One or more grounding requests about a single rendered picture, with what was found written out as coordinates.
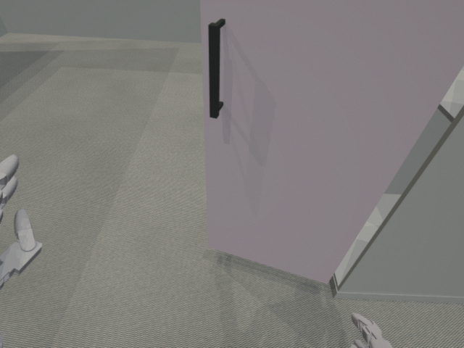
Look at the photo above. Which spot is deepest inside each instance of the robot left hand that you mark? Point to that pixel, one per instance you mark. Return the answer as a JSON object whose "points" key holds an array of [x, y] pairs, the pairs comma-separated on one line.
{"points": [[21, 253]]}

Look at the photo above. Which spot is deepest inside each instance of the handle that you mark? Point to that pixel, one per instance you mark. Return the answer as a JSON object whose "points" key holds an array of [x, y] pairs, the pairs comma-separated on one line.
{"points": [[214, 67]]}

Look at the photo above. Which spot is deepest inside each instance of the fridge door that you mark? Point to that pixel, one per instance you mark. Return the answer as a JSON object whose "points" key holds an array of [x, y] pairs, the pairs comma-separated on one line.
{"points": [[323, 100]]}

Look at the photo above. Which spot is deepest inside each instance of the robot right hand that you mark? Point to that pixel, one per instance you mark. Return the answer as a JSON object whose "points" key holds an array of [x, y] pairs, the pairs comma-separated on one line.
{"points": [[370, 332]]}

